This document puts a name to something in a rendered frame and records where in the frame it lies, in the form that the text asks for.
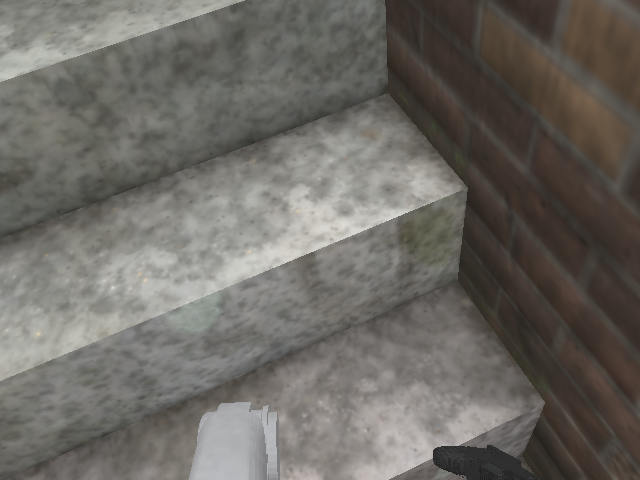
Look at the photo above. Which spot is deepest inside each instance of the left robot thigh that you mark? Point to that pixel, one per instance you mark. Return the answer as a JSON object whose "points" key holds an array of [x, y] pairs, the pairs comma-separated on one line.
{"points": [[238, 443]]}

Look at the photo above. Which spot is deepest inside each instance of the right robot hand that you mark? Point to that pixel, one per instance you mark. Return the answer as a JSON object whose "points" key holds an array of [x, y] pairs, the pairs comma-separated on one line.
{"points": [[480, 463]]}

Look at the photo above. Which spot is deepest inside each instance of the robot left shin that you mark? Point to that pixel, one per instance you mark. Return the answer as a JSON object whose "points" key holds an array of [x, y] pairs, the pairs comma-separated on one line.
{"points": [[204, 417]]}

